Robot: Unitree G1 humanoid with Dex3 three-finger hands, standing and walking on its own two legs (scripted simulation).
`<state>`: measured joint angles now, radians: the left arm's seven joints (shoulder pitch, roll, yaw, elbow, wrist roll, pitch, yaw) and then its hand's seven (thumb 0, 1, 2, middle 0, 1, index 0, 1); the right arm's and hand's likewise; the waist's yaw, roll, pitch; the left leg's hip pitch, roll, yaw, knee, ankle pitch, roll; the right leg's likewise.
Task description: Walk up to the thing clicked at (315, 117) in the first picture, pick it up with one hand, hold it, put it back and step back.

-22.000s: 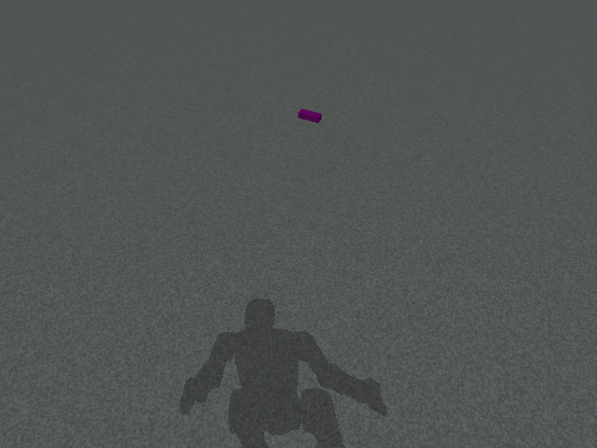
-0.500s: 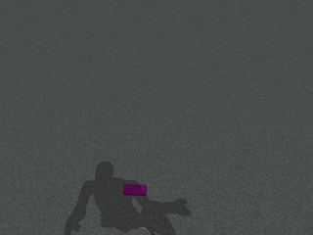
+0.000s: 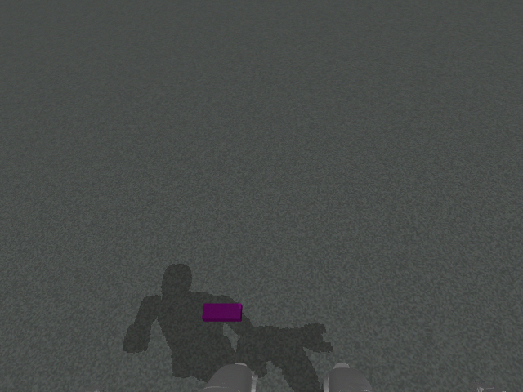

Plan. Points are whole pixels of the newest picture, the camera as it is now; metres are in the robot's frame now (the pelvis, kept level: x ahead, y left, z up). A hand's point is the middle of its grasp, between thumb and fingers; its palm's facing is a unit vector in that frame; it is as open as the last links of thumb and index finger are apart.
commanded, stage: walk up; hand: left
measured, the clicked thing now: (222, 312) +0.45 +0.24 -0.72
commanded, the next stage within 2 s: stand in 1.02 s
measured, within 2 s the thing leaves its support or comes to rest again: neither
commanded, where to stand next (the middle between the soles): +0.06 +0.01 m, yaw -1 degrees
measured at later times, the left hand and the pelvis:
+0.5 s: hand out of the picture +0.08 +0.27 -0.13, palm faces -0.03 -0.94 -0.34, open 7.3 cm; pelvis +0.00 +0.02 +0.02, yaw -1 degrees
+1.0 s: hand out of the picture +0.12 +0.26 -0.12, palm faces -0.05 -0.94 -0.34, open 7.3 cm; pelvis +0.02 +0.01 +0.04, yaw -2 degrees
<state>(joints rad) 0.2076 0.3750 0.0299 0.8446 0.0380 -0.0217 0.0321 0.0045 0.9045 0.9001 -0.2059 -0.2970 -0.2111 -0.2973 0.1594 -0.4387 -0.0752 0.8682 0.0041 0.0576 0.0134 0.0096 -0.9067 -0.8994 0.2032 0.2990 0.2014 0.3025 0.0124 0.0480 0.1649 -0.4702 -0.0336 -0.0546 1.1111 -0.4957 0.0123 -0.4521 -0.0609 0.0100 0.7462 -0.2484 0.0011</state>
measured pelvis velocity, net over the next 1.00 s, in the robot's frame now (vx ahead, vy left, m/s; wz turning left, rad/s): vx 0.02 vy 0.01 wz -0.03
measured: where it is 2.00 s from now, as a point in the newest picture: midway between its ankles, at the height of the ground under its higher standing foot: outside the picture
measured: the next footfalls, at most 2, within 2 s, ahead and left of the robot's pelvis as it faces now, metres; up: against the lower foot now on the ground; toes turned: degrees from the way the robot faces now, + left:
left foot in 0.08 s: +0.03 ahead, +0.14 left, +0.00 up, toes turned +1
